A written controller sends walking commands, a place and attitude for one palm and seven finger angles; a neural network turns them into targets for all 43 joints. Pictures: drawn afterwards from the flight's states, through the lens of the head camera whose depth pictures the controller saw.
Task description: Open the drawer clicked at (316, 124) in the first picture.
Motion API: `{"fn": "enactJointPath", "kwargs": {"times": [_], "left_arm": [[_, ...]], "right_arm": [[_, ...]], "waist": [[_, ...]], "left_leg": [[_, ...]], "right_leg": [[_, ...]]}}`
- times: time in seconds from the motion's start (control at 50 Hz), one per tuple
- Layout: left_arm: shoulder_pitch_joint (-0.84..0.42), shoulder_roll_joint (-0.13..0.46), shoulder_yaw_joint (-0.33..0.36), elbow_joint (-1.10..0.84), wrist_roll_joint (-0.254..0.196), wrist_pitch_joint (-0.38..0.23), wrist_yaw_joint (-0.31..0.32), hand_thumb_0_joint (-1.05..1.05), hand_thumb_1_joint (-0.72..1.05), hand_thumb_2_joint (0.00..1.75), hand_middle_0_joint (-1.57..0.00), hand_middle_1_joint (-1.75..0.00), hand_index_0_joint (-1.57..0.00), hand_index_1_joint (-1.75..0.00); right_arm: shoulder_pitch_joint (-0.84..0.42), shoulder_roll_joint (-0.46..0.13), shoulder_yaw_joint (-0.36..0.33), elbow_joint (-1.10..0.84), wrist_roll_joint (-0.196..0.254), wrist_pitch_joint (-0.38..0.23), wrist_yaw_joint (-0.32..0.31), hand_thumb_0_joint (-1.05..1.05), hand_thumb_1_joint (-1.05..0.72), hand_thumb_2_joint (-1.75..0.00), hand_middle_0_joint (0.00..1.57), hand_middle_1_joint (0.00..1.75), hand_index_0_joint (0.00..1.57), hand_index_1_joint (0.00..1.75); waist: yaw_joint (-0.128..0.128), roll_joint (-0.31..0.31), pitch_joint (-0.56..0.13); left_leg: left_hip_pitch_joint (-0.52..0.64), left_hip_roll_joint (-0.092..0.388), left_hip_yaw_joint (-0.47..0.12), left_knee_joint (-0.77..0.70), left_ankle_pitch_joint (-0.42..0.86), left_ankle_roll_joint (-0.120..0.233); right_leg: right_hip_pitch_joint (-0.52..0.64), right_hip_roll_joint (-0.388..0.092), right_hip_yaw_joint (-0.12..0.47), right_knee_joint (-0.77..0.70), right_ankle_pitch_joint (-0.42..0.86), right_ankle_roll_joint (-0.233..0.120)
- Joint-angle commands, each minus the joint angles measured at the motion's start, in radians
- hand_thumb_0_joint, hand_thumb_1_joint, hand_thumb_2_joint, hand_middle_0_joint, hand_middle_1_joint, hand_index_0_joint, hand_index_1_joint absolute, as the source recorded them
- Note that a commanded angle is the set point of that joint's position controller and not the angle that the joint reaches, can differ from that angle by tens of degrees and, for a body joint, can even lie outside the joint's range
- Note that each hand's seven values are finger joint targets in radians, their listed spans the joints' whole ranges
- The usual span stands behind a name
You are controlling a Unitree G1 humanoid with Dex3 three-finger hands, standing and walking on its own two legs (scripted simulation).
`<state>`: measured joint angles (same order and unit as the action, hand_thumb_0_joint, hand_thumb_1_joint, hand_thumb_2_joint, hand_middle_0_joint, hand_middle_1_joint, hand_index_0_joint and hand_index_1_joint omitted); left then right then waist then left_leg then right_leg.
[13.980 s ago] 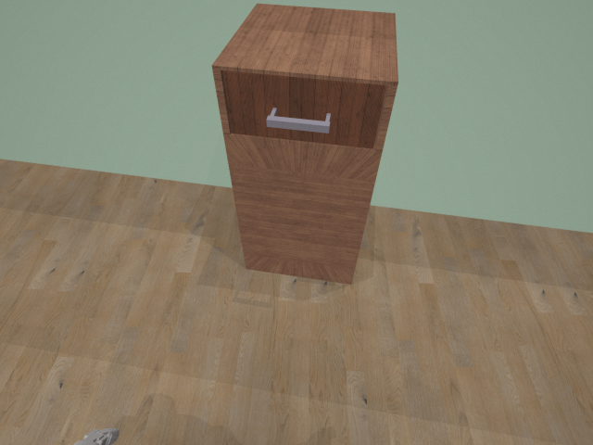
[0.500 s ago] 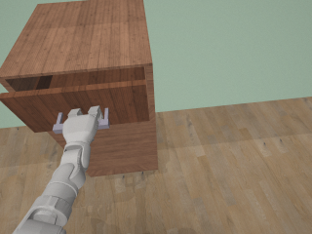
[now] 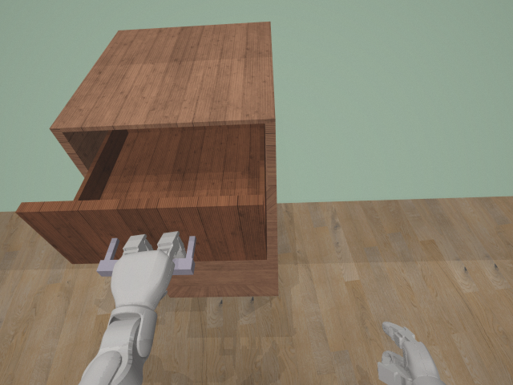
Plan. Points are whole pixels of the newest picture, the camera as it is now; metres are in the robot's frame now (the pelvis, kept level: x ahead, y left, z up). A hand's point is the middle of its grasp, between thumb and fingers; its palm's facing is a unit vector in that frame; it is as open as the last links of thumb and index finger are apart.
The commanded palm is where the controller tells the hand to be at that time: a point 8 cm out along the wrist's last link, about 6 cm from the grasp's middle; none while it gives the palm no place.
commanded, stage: pull the drawer open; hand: left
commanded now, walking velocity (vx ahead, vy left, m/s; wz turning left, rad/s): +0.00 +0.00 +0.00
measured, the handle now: (149, 255) +0.32 +0.21 +0.02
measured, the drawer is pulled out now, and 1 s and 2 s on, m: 0.19 0.30 0.30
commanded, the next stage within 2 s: open the thumb to release the handle in 0.72 s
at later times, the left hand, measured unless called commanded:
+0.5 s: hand (143, 360) +0.17 +0.18 +0.00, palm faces -0.01 -0.14 -0.99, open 5.5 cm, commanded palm +0.13 +0.18 +0.05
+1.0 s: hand (141, 353) +0.18 +0.19 +0.00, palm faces +0.04 -0.13 -0.99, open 5.9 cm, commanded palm +0.15 +0.18 +0.05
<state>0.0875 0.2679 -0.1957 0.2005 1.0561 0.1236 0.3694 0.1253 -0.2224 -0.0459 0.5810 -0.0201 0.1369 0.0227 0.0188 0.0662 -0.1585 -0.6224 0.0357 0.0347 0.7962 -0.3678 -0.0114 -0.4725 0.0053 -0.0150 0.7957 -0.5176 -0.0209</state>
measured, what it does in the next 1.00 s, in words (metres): stands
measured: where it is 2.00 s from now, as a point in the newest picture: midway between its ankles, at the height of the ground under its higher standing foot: outside the picture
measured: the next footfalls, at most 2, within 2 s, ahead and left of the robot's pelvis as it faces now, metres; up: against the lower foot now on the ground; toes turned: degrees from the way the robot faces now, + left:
none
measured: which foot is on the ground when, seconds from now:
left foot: down 0.00-1.00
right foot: down 0.00-1.00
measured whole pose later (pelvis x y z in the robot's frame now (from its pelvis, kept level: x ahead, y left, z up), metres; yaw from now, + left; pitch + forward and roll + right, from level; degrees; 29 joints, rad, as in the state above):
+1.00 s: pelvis -0.03 -0.01 -0.02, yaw +1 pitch +10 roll +1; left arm 0.39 0.30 -0.18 -0.06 1.04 0.07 0.43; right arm 0.13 -0.23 -0.03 0.58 -0.04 0.11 0.01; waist 0.06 0.08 -0.15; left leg -0.71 0.03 0.01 0.90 -0.37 -0.03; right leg -0.57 0.01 -0.03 0.95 -0.56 -0.04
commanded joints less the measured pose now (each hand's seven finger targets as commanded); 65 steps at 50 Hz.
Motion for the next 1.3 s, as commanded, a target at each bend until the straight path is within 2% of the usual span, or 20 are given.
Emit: {"fn": "enactJointPath", "kwargs": {"times": [0.0, 0.24, 0.32, 0.34, 0.36, 0.42, 0.48, 0.62, 0.68, 0.72, 0.78, 0.8, 0.82, 0.84, 0.92, 1.04, 1.12, 1.14, 1.2, 1.28], "left_arm": [[-0.002, 0.11, 0.075, -0.271, -0.005, -0.012, 0.055, 0.0, 0.9, 0.9, -0.4, -1.35, -0.4, -1.35], [0.238, 0.135, 0.107, -0.415, -0.01, -0.066, 0.088, 0.0, 0.9, 0.9, -0.4, -1.35, -0.4, -1.35], [0.304, 0.171, 0.151, -0.449, -0.018, -0.083, 0.094, 0.0, 0.9, 0.9, -0.4, -1.35, -0.4, -1.35], [0.354, 0.162, 0.15, -0.441, -0.021, -0.083, 0.095, 0.0, 0.9, 0.9, -0.4, -1.35, -0.4, -1.35], [0.332, 0.188, 0.171, -0.463, -0.018, -0.092, 0.098, 0.0, 0.9, 0.9, -0.4, -1.35, -0.4, -1.35], [0.439, 0.174, 0.165, -0.493, -0.017, -0.105, 0.104, 0.0, 0.9, 0.9, -0.4, -1.35, -0.4, -1.35], [0.499, 0.17, 0.162, -0.521, -0.017, -0.113, 0.111, 0.0, 0.9, 0.9, -0.4, -1.35, -0.4, -1.35], [0.467, 0.194, 0.189, -0.523, -0.016, -0.099, 0.122, 0.0, 0.9, 0.9, -0.4, -1.35, -0.4, -1.35], [0.469, 0.177, 0.169, -0.511, -0.019, -0.089, 0.119, 0.0, 0.9, 0.9, -0.4, -1.35, -0.4, -1.35], [0.431, 0.194, 0.183, -0.523, -0.019, -0.085, 0.119, 0.0, 0.9, 0.9, -0.4, -1.35, -0.4, -1.35], [0.457, 0.181, 0.168, -0.521, -0.022, -0.085, 0.116, 0.0, 0.9, 0.9, -0.4, -1.35, -0.4, -1.35], [0.169, 0.159, 0.112, -0.513, -0.005, -0.076, 0.118, 0.0, 0.9, 0.9, -0.4, -1.35, -0.4, -1.35], [0.144, 0.179, 0.149, -0.524, -0.001, -0.084, 0.128, 0.0, 0.83, 0.87, -0.4, -1.34, -0.4, -1.34], [0.225, 0.167, 0.146, -0.459, 0.005, -0.076, 0.131, 0.0, 0.76, 0.84, -0.39, -1.34, -0.39, -1.34], [0.221, 0.157, 0.118, -0.453, -0.012, -0.052, 0.11, 0.0, 0.48, 0.72, -0.37, -1.3, -0.37, -1.3], [0.203, 0.155, 0.093, -0.445, -0.01, -0.054, 0.085, 0.0, 0.06, 0.54, -0.34, -1.26, -0.34, -1.26], [0.199, 0.162, 0.111, -0.442, 0.0, -0.068, 0.089, 0.0, -0.22, 0.42, -0.32, -1.23, -0.32, -1.23], [0.209, 0.138, 0.089, -0.433, 0.0, -0.067, 0.088, 0.0, -0.29, 0.39, -0.32, -1.22, -0.32, -1.22], [0.174, 0.14, 0.083, -0.45, -0.005, -0.064, 0.09, 0.0, -0.5, 0.3, -0.3, -1.2, -0.3, -1.2], [0.162, 0.148, 0.094, -0.436, 0.002, -0.062, 0.095, 0.0, -0.5, 0.3, -0.3, -1.2, -0.3, -1.2]], "right_arm": [[-0.08, -0.1, -0.03, -0.147, -0.003, -0.043, 0.002, 0.0, -0.9, -0.9, 0.2, 0.3, 0.2, 0.3], [-0.117, -0.084, -0.021, -0.163, -0.016, -0.065, 0.001, 0.0, -0.9, -0.9, 0.2, 0.3, 0.2, 0.3], [-0.137, -0.085, -0.011, -0.169, -0.02, -0.065, 0.005, 0.0, -0.9, -0.9, 0.2, 0.3, 0.2, 0.3], [-0.127, -0.082, -0.017, -0.174, -0.016, -0.069, 0.002, 0.0, -0.9, -0.9, 0.2, 0.3, 0.2, 0.3], [-0.137, -0.086, -0.013, -0.171, -0.022, -0.067, 0.005, 0.0, -0.9, -0.9, 0.2, 0.3, 0.2, 0.3], [-0.141, -0.081, -0.011, -0.187, -0.025, -0.07, 0.018, 0.0, -0.9, -0.9, 0.2, 0.3, 0.2, 0.3], [-0.136, -0.084, -0.014, -0.202, -0.025, -0.069, 0.024, 0.0, -0.9, -0.9, 0.2, 0.3, 0.2, 0.3], [-0.137, -0.083, -0.006, -0.211, -0.029, -0.064, 0.023, 0.0, -0.9, -0.9, 0.2, 0.3, 0.2, 0.3], [-0.127, -0.084, -0.009, -0.213, -0.023, -0.064, 0.017, 0.0, -0.9, -0.9, 0.2, 0.3, 0.2, 0.3], [-0.135, -0.084, -0.004, -0.211, -0.027, -0.062, 0.016, 0.0, -0.9, -0.9, 0.2, 0.3, 0.2, 0.3], [-0.123, -0.082, -0.008, -0.211, -0.021, -0.067, 0.012, 0.0, -0.9, -0.9, 0.2, 0.3, 0.2, 0.3], [-0.125, -0.093, -0.001, -0.174, -0.028, -0.061, 0.002, 0.0, -0.9, -0.9, 0.2, 0.3, 0.2, 0.3], [-0.114, -0.085, -0.012, -0.175, -0.032, -0.068, -0.003, 0.0, -0.9, -0.9, 0.2, 0.3, 0.2, 0.3], [-0.108, -0.085, -0.017, -0.17, -0.027, -0.074, -0.011, 0.0, -0.9, -0.9, 0.2, 0.3, 0.2, 0.3], [-0.12, -0.085, -0.009, -0.17, -0.019, -0.073, -0.015, 0.0, -0.9, -0.9, 0.2, 0.3, 0.2, 0.3], [-0.122, -0.083, -0.003, -0.165, -0.016, -0.072, -0.024, 0.0, -0.9, -0.9, 0.2, 0.3, 0.2, 0.3], [-0.128, -0.079, 0.002, -0.165, -0.021, -0.072, -0.022, 0.0, -0.9, -0.9, 0.2, 0.3, 0.2, 0.3], [-0.124, -0.078, -0.004, -0.168, -0.017, -0.072, -0.022, 0.0, -0.9, -0.9, 0.2, 0.3, 0.2, 0.3], [-0.121, -0.082, -0.005, -0.169, -0.017, -0.073, -0.02, 0.0, -0.9, -0.9, 0.2, 0.3, 0.2, 0.3], [-0.126, -0.081, -0.004, -0.169, -0.019, -0.071, -0.025, 0.0, -0.9, -0.9, 0.2, 0.3, 0.2, 0.3]], "waist": [[0.014, -0.069, -0.218], [0.035, -0.082, -0.173], [0.046, -0.115, -0.164], [0.044, -0.108, -0.125], [0.048, -0.109, -0.145], [0.062, -0.085, -0.151], [0.055, -0.071, -0.109], [0.061, -0.078, -0.153], [0.048, -0.087, -0.12], [0.054, -0.098, -0.156], [0.052, -0.088, -0.142], [-0.019, -0.085, -0.126], [0.008, -0.082, -0.15], [0.013, -0.074, -0.128], [0.03, -0.107, -0.184], [0.021, -0.11, -0.114], [0.035, -0.086, -0.132], [0.027, -0.066, -0.106], [0.02, -0.065, -0.13], [0.026, -0.069, -0.121]], "left_leg": [[0.3, -0.053, -0.001, -0.024, 0.45, 0.045], [0.229, -0.069, 0.006, -0.005, 0.311, 0.045], [0.198, -0.073, 0.006, 0.008, 0.273, 0.041], [0.18, -0.073, 0.007, 0.006, 0.255, 0.044], [0.183, -0.073, 0.006, 0.014, 0.25, 0.041], [0.186, -0.072, 0.003, 0.029, 0.261, 0.039], [0.16, -0.068, 0.0, 0.038, 0.226, 0.042], [0.156, -0.068, -0.005, 0.062, 0.221, 0.039], [0.133, -0.068, -0.004, 0.062, 0.212, 0.044], [0.153, -0.068, -0.005, 0.064, 0.22, 0.04], [0.141, -0.065, -0.004, 0.058, 0.223, 0.044], [0.147, -0.063, -0.018, 0.071, 0.201, 0.045], [0.171, -0.061, -0.013, 0.074, 0.193, 0.043], [0.16, -0.061, -0.012, 0.062, 0.179, 0.046], [0.177, -0.067, -0.009, 0.049, 0.201, 0.046], [0.17, -0.066, -0.012, 0.022, 0.172, 0.051], [0.179, -0.066, -0.012, 0.021, 0.169, 0.045], [0.176, -0.064, -0.014, 0.018, 0.167, 0.047], [0.193, -0.062, -0.017, 0.019, 0.164, 0.047], [0.181, -0.064, -0.015, 0.017, 0.153, 0.047]], "right_leg": [[0.003, 0.04, -0.019, -0.075, 0.646, -0.008], [-0.018, 0.022, 0.012, -0.061, 0.619, -0.004], [-0.031, 0.015, 0.035, -0.057, 0.61, -0.001], [-0.034, 0.016, 0.026, -0.059, 0.6, -0.001], [-0.05, 0.016, 0.038, -0.056, 0.578, -0.002], [-0.07, 0.02, 0.043, -0.039, 0.557, -0.011], [-0.103, 0.023, 0.036, -0.035, 0.496, -0.014], [-0.128, 0.022, 0.049, -0.014, 0.478, -0.016], [-0.119, 0.02, 0.034, -0.015, 0.502, -0.009], [-0.126, 0.019, 0.048, -0.014, 0.491, -0.01], [-0.11, 0.02, 0.028, -0.01, 0.51, -0.009], [-0.174, 0.014, 0.026, -0.009, 0.473, -0.005], [-0.187, 0.016, 0.032, -0.019, 0.434, -0.004], [-0.168, 0.023, 0.012, -0.022, 0.42, -0.007], [-0.12, 0.016, 0.026, -0.036, 0.451, -0.003], [-0.124, 0.016, 0.012, -0.062, 0.406, -0.001], [-0.135, 0.019, 0.013, -0.06, 0.366, -0.007], [-0.14, 0.023, 0.002, -0.06, 0.36, -0.01], [-0.144, 0.025, 0.002, -0.064, 0.334, -0.013], [-0.148, 0.024, 0.002, -0.065, 0.328, -0.009]]}}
